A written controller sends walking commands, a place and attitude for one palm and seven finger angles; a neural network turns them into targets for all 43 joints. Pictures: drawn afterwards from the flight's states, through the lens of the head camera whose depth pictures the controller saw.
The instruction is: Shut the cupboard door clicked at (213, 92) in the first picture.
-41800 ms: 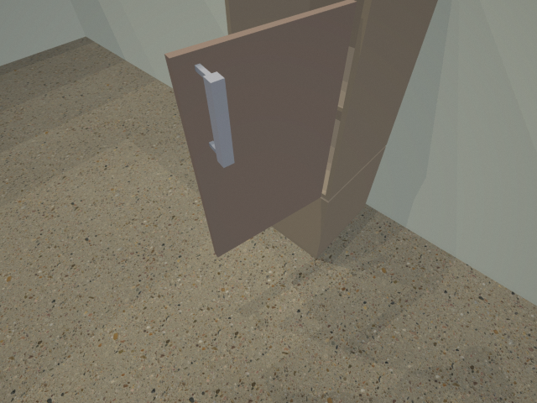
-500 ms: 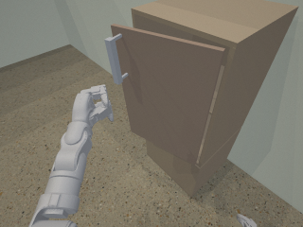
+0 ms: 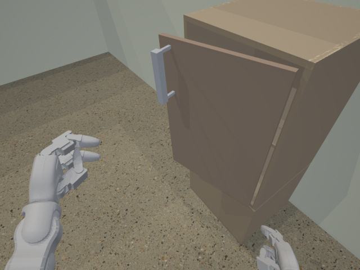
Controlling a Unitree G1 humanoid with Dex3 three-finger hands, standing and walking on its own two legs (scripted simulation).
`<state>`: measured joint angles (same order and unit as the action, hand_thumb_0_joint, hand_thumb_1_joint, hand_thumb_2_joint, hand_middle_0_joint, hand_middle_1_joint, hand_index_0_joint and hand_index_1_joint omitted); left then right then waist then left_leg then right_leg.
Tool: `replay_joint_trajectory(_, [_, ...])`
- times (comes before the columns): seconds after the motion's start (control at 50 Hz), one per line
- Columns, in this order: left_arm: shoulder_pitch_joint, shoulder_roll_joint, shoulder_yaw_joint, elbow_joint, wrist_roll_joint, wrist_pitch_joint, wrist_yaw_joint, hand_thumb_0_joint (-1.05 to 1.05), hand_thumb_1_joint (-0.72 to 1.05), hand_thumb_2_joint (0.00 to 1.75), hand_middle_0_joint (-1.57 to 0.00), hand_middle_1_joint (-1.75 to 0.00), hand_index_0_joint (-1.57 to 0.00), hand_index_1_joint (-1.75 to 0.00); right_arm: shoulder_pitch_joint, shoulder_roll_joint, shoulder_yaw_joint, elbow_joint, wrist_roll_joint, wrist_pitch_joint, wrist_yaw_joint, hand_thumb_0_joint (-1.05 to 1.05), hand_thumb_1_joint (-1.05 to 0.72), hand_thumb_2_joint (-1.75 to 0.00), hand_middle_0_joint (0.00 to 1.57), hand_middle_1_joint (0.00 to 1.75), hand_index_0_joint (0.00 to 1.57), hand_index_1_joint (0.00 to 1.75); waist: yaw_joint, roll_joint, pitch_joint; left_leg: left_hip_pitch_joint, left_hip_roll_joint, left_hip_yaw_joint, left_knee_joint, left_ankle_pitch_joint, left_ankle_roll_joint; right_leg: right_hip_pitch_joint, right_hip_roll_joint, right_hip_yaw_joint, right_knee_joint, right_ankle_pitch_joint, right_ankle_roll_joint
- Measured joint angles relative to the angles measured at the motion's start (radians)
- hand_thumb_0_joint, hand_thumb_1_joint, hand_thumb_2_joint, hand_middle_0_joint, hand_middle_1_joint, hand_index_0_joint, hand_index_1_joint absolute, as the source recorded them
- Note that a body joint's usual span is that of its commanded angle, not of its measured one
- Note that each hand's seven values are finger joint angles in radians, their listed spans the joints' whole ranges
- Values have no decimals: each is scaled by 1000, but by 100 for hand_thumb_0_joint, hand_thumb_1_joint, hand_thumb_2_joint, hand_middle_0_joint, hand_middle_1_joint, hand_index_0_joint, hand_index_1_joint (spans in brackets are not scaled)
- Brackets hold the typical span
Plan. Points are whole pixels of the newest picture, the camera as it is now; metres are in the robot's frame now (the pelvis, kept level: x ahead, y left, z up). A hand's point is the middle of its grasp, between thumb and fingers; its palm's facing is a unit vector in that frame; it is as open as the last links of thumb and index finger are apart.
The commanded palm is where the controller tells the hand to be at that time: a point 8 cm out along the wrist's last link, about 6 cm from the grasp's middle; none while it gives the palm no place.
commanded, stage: draw the hand back to the body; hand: left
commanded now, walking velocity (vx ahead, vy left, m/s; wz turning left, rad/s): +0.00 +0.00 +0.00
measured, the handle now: (165, 75) +0.63 +0.13 +0.13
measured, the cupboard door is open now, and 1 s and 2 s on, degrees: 15 15 15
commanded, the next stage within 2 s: step back with the hand held close in 0.62 s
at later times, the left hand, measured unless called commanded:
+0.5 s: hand (40, 193) +0.19 +0.27 +0.15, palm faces +0.47 -0.79 -0.38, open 7.3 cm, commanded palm +0.15 +0.31 +0.17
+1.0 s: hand (39, 194) +0.19 +0.28 +0.15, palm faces +0.37 -0.80 -0.48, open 7.4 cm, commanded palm +0.14 +0.32 +0.17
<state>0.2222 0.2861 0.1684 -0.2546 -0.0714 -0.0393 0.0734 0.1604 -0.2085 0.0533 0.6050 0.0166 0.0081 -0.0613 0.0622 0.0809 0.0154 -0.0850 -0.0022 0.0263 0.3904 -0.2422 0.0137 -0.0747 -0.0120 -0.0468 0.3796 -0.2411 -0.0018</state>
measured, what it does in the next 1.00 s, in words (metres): stands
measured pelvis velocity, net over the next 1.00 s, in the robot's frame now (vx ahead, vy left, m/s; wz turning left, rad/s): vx -0.01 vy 0.02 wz -0.03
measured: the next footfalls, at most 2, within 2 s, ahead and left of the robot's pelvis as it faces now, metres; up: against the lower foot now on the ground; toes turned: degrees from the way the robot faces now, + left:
none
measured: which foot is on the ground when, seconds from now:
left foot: down 0.00-1.00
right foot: down 0.00-1.00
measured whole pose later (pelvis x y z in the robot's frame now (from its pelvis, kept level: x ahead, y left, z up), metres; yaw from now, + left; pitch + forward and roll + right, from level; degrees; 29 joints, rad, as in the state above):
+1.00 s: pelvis -0.01 +0.02 -0.01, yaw -2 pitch +1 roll -1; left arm 0.53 0.39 0.37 -0.42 -0.07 -0.11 0.11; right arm 0.17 -0.26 -0.02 0.58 0.03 0.04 -0.09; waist 0.02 0.06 -0.02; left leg -0.24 -0.01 0.06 0.51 -0.28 0.04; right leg -0.23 -0.02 -0.02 0.47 -0.25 0.02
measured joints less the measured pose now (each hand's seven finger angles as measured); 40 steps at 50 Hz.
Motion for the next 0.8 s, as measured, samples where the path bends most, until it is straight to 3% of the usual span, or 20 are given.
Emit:
replay_joint_trajectory(0.18, [185, 46, 120, -88, -6, -9, 9, 2, 89, 90, -52, -65, -52, -65, 38, -15, -29, 15, -1, -8, -2, 1, -90, -90, 21, 30, 20, 30, -5, 2, -13, -5, 3, 8, 17, -24, 2, -3, 2, 8, 6, -15, 4])
replay_joint_trajectory(0.3, [281, 71, 192, -132, -8, -20, 23, 2, 89, 90, -36, -47, -36, -47, 49, -33, -53, 18, 2, -33, -9, 1, -90, -90, 20, 30, 20, 30, 6, 1, -22, -9, 2, 7, 27, -33, 4, -5, 2, 8, 11, -21, 7])
replay_joint_trajectory(0.44, [235, 38, 175, -109, 0, -24, 39, 2, 89, 90, -25, -35, -25, -35, 30, -42, -56, 29, -1, -60, -20, 1, -90, -90, 20, 30, 20, 30, 21, -4, -13, -11, -5, -1, 26, -25, 8, -5, -6, -1, 15, -19, 9])
replay_joint_trajectory(0.64, [232, 50, 166, -120, -2, -30, 28, 2, 89, 90, -21, -31, -21, -31, 17, -9, -36, 13, -5, -68, -14, 1, -90, -90, 20, 30, 20, 30, 7, -12, -13, -2, 3, 7, 22, -22, 4, 4, 3, 7, 4, -9, 5])
replay_joint_trajectory(0.8, [243, 59, 192, -123, -3, -45, 25, 2, 88, 90, -21, -30, -21, -31, 35, -15, -35, 12, -2, -51, -9, 1, -90, -90, 21, 30, 20, 30, 1, -3, -22, -35, 10, 5, 41, -24, 5, -18, 9, 5, -1, -1, 5])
